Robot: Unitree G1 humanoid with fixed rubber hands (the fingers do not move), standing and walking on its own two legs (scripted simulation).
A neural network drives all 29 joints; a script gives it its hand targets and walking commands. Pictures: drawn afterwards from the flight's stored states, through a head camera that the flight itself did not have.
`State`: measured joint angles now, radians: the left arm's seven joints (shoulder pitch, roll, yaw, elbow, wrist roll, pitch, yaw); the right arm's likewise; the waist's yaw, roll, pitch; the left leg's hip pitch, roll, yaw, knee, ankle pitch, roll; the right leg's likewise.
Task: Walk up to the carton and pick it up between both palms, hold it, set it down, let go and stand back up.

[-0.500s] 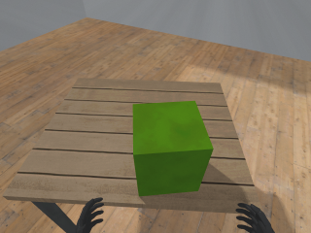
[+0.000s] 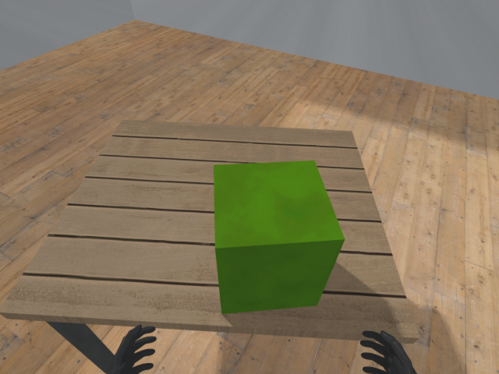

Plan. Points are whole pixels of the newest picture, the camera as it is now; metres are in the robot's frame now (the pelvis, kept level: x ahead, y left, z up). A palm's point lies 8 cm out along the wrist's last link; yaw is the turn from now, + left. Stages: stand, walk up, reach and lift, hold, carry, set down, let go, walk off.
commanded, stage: set down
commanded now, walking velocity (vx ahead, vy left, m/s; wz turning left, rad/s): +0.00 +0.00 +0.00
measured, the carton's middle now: (267, 238) +0.43 +0.01 -0.05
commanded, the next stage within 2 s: let go in 0.60 s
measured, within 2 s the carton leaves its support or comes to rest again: neither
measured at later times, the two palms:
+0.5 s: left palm out of the picture +0.15 +0.24 -0.07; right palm out of the picture +0.17 -0.21 -0.08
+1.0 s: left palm out of the picture +0.15 +0.25 -0.08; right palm out of the picture +0.17 -0.21 -0.08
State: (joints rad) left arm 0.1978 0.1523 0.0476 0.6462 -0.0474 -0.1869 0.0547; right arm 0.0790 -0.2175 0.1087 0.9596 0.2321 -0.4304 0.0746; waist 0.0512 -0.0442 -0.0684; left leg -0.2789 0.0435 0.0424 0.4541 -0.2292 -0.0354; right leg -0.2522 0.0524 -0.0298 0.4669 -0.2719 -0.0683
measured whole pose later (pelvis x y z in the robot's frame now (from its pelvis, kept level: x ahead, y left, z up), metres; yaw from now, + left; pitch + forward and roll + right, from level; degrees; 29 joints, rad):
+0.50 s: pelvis +0.00 +0.00 +0.00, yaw +0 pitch +1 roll +0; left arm 0.20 0.19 0.05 0.58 -0.03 -0.03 0.02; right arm 0.09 -0.19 0.07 0.95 0.16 -0.34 0.04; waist 0.05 -0.04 -0.05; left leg -0.23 0.04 0.04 0.45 -0.24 -0.03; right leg -0.19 0.05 -0.03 0.45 -0.27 -0.06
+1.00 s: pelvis +0.00 +0.00 +0.00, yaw +0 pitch +0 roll +0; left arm 0.20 0.22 0.05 0.54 -0.02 0.09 -0.01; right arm 0.09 -0.17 0.04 0.91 0.10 -0.26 0.01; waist 0.05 -0.04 -0.03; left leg -0.22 0.04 0.04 0.45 -0.24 -0.03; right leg -0.19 0.05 -0.03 0.45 -0.27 -0.06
